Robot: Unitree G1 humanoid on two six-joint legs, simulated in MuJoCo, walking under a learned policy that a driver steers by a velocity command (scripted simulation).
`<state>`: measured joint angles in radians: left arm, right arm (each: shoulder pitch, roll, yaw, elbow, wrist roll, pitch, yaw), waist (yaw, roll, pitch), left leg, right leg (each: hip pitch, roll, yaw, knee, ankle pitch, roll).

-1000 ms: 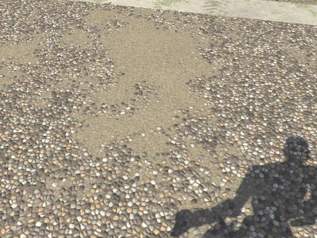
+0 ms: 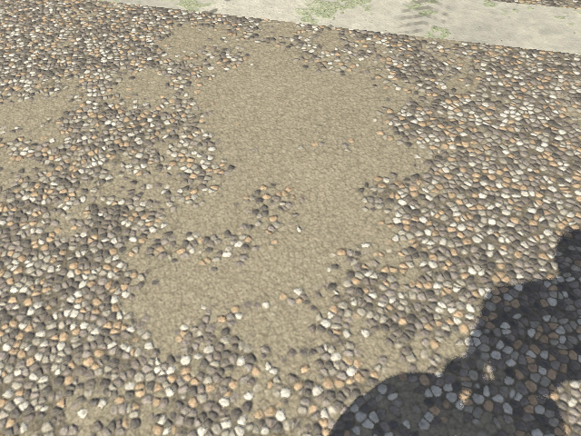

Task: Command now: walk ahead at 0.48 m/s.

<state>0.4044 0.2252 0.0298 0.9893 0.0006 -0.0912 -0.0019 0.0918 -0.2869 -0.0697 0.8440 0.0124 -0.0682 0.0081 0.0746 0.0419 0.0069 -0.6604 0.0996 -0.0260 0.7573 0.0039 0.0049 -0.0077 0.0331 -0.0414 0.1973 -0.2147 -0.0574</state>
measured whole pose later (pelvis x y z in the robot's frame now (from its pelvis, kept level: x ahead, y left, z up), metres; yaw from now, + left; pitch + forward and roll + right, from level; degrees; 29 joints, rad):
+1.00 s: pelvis +0.53 -0.05 -0.01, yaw -27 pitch +2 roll +1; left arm 0.20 0.29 0.08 0.71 0.00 -0.03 -0.01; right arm 0.05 -0.32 -0.06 0.78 -0.01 -0.05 -0.03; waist 0.02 0.02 0.10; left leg -0.63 0.07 -0.08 1.03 -0.33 -0.07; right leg -0.31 0.10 0.05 0.41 -0.13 -0.10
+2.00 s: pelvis +0.66 -0.04 -0.02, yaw -13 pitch +2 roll +0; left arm 0.17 0.32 0.09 0.76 -0.01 -0.01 0.02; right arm 0.17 -0.31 -0.07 0.69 0.02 0.01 0.02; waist 0.01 -0.04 0.05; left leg -0.31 -0.04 0.00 0.57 -0.29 0.07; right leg -0.39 -0.05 0.01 1.00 -0.54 0.03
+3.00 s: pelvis +1.10 -0.06 -0.01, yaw -7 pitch +1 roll +0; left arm 0.33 0.31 0.05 0.80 -0.03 -0.05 0.00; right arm 0.18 -0.27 -0.05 0.69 -0.01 -0.09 0.02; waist 0.02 -0.04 0.04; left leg -0.32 -0.01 0.08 0.47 -0.17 0.05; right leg -0.42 -0.05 0.06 1.16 -0.36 -0.01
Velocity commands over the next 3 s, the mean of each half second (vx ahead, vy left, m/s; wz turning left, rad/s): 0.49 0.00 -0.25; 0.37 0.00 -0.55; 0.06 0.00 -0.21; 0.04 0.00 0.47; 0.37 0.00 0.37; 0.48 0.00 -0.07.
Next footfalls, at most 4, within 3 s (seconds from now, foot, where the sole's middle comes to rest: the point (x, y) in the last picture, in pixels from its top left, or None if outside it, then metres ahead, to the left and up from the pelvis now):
0.22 left None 0.32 0.14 -0.79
0.74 right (405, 408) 0.57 -0.15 -0.79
1.22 left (348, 330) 0.77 -0.01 -0.79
1.54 right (423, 404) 0.59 -0.19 -0.79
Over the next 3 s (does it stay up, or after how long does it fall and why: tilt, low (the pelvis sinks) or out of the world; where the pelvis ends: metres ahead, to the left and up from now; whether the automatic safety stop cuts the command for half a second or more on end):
stays up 1.10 -0.06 -0.01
